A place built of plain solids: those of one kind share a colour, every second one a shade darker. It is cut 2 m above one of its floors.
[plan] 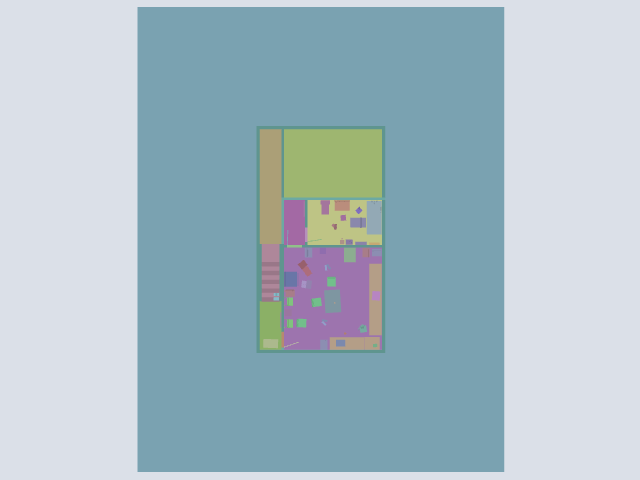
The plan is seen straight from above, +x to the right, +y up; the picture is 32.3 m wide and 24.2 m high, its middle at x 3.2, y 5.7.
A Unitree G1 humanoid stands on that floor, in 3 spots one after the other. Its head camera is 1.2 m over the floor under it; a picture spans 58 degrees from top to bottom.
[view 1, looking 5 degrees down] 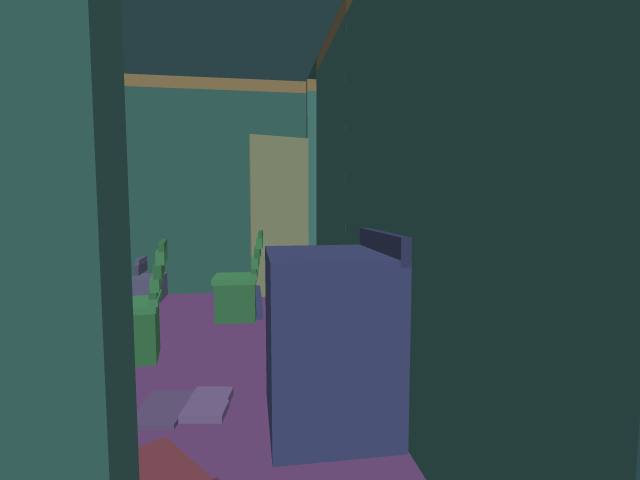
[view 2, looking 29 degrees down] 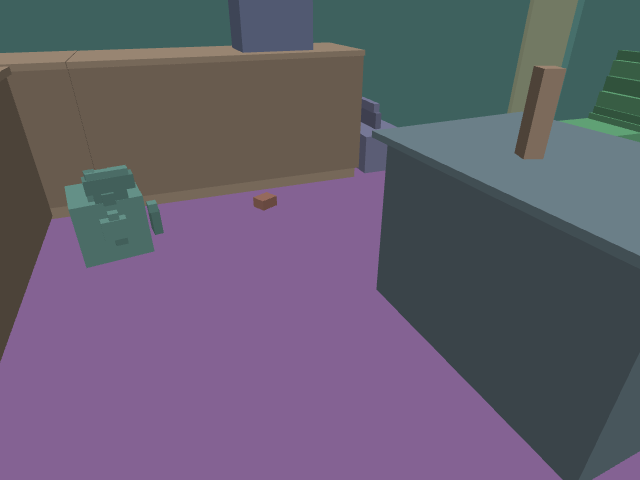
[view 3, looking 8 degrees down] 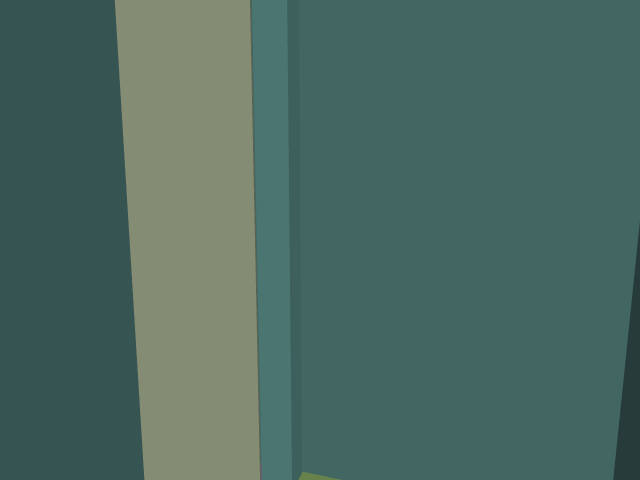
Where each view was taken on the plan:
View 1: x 2.12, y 5.97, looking -99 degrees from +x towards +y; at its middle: wall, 4.72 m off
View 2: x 5.08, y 3.58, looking -111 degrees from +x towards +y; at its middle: floor_kitchen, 2.48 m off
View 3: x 0.71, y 1.71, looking -73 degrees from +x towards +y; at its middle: wall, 1.64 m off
